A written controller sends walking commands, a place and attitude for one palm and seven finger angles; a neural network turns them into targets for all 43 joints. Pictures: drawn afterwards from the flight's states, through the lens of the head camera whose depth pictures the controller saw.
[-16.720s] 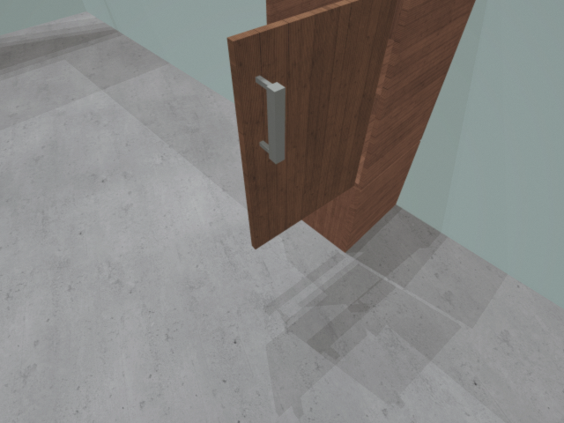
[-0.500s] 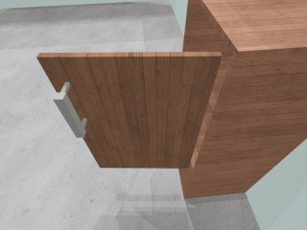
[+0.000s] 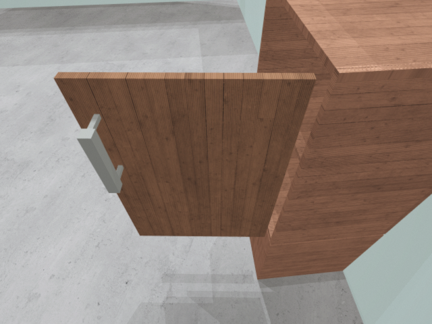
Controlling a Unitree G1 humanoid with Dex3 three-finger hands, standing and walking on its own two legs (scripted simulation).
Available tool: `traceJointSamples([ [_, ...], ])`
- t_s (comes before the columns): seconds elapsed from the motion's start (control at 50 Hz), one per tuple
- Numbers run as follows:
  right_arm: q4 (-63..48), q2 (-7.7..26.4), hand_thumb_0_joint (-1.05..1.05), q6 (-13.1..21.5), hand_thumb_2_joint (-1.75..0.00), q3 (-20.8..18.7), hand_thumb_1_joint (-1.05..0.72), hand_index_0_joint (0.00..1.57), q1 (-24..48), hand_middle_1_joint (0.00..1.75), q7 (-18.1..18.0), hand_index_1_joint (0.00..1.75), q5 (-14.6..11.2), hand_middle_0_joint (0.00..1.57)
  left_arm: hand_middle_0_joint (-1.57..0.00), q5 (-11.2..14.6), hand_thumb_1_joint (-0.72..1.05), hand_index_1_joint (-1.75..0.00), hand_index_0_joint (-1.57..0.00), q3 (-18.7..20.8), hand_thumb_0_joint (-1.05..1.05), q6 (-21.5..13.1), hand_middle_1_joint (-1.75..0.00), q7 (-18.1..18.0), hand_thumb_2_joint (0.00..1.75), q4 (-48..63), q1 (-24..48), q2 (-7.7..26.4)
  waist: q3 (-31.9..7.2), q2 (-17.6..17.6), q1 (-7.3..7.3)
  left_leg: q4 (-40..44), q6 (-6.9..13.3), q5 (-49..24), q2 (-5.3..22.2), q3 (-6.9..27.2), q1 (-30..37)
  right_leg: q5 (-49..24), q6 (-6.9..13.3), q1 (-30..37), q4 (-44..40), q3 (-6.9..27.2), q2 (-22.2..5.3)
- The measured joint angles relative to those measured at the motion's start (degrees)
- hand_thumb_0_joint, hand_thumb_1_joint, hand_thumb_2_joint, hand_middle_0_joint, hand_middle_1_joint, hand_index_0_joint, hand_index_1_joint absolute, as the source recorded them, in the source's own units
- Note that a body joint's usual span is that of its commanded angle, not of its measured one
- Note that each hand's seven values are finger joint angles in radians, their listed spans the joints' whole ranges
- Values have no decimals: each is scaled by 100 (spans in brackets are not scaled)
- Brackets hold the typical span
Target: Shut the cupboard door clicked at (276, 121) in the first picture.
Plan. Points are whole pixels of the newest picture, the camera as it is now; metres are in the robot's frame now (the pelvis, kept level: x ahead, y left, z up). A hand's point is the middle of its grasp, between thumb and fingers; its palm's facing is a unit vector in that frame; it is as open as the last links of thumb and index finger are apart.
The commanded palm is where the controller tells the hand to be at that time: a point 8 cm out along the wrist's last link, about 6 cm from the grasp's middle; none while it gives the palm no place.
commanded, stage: look again from close up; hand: left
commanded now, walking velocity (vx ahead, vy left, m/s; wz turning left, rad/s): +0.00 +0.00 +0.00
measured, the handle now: (106, 155) +0.39 +0.24 +0.09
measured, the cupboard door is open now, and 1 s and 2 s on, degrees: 84 84 84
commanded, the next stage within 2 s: shuffle to correct the standing spot in 0.02 s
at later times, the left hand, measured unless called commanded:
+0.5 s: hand out of the picture +0.02 +0.20 -0.18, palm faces +0.01 -0.97 -0.23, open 7.3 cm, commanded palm none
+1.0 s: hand out of the picture +0.00 +0.18 -0.18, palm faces +0.04 -0.98 -0.21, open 7.4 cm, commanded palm none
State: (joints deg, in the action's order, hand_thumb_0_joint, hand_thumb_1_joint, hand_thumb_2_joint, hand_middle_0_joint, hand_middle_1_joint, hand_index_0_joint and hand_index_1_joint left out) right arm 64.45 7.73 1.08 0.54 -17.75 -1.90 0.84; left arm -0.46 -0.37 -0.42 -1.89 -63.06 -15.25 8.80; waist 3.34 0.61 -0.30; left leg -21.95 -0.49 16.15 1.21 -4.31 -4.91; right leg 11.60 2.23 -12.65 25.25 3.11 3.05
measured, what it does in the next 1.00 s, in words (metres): stands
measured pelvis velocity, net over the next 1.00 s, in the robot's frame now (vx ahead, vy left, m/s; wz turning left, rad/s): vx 0.02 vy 0.01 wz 0.01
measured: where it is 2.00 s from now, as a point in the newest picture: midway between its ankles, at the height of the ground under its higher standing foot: outside the picture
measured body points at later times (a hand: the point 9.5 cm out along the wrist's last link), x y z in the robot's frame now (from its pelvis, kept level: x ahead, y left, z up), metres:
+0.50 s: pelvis -0.03 +0.02 -0.01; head +0.00 +0.01 +0.44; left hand +0.02 +0.25 -0.16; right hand -0.01 -0.22 -0.17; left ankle -0.05 +0.12 -0.74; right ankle +0.02 -0.09 -0.74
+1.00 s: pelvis +0.02 +0.01 -0.01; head +0.03 -0.01 +0.44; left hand +0.00 +0.23 -0.16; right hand +0.04 -0.21 -0.18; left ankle -0.05 +0.12 -0.74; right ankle +0.02 -0.10 -0.74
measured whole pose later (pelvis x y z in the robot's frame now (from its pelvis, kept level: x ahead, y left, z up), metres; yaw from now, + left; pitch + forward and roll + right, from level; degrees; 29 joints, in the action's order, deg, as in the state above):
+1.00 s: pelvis +0.02 +0.01 -0.01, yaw +1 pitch -1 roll +0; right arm 60.5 10.1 1.0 0.1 -16.1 -2.0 0.9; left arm -0.3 -1.0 -1.5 -2.0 -63.7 -18.4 6.6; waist 1.4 3.0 -0.1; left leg -28.3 0.3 21.3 0.6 -3.9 -6.3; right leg 17.0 1.2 -13.9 31.6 1.0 1.2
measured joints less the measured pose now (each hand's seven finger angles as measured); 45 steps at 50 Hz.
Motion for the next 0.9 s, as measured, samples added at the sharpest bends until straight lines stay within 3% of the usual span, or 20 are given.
traceJointSamples([
  [0.24,-65,-18,0,-7,-90,-37,-91,20,26,30,-26,30,-32,20,-20,-9,93,-30,-20,25,1,19,-30,-30,90,67,29,27,13,-57,10,-16,35,-1,-56,-35,-17,29,-39,-59,91,39,-50],
  [0.48,-567,182,0,-221,-90,-237,-91,20,351,30,41,30,18,20,-20,-59,91,-30,-20,143,0,207,-30,-22,90,507,335,119,150,-89,0,-712,153,114,-154,-68,-621,47,-129,-571,588,74,-155],
  [0.64,-375,156,0,-162,-90,-147,-91,20,96,30,133,30,66,20,-20,-122,92,-30,-20,136,0,154,-30,62,90,514,43,113,-64,-182,121,-364,215,12,-219,-161,-388,455,-49,-540,664,54,-259],
  [0.7,-302,115,0,-184,-90,-130,-91,20,60,30,135,30,53,20,-20,-124,92,-30,-20,115,0,122,-30,70,90,424,-187,90,-42,-194,150,-451,175,148,-207,-198,-286,172,-98,-444,666,41,-277],
  [0.78,-353,148,0,-168,-90,-86,-91,20,75,30,123,30,10,20,-20,-75,92,-30,-20,4,0,-33,-30,-31,90,170,-422,-40,-48,12,76,-794,93,391,-42,-78,-431,296,-127,-406,677,-99,-153],
  [0.9,-489,196,1,-29,-90,-59,-92,20,75,30,20,30,22,20,-20,-14,91,-30,-20,-65,0,-84,-30,3,90,-96,-525,-188,-192,231,8,-837,88,557,-38,25,-329,513,-98,-277,734,-198,-161],
])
